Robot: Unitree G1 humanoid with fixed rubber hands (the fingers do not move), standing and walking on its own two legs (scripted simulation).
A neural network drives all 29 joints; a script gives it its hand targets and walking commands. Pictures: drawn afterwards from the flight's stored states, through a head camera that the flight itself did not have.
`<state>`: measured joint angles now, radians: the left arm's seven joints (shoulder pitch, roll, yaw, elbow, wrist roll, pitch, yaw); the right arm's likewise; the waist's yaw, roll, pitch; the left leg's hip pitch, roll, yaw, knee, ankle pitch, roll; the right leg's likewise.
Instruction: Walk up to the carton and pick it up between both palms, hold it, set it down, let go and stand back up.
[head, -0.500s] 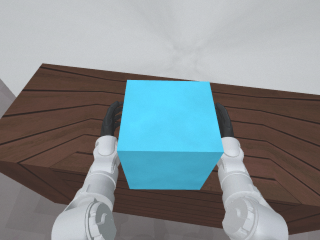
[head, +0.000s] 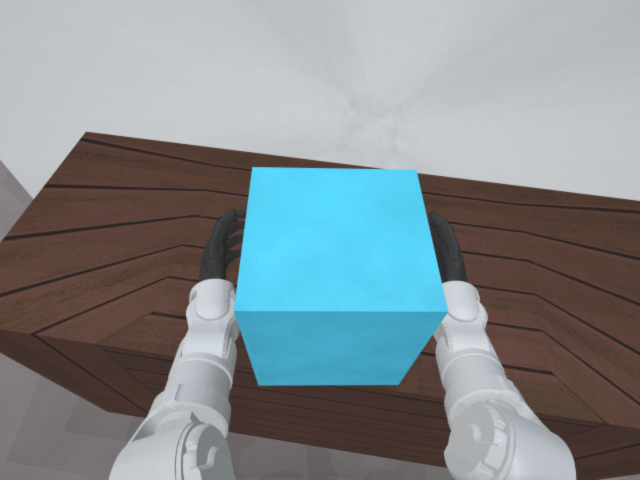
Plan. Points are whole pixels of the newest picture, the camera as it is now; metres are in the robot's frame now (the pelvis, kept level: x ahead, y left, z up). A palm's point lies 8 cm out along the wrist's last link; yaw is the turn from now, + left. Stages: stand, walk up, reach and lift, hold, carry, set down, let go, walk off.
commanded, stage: reach and lift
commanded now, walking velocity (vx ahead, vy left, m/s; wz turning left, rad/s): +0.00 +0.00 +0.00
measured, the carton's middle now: (331, 285) +0.39 -0.01 -0.01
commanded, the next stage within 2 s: none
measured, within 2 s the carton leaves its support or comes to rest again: leaves its support in 0.86 s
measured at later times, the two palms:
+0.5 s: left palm (218, 272) +0.39 +0.14 +0.03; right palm (449, 276) +0.39 -0.16 +0.03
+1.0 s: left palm (212, 270) +0.38 +0.14 +0.04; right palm (449, 275) +0.38 -0.16 +0.04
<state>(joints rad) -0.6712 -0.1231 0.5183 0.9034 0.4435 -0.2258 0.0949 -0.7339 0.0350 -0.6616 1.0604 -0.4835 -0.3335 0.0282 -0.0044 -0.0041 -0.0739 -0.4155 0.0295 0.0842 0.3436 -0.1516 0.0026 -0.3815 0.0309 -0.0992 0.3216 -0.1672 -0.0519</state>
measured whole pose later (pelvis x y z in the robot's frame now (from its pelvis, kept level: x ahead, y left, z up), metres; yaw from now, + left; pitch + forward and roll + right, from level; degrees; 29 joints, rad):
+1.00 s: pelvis -0.01 +0.00 +0.00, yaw +0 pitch +12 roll +0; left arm -0.68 -0.10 0.45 0.94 0.37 -0.23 0.12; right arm -0.72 0.00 -0.53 1.12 -0.38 -0.37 -0.04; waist 0.00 0.00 -0.10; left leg -0.40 0.03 0.09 0.32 -0.12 0.01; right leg -0.36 0.04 -0.10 0.27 -0.13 -0.05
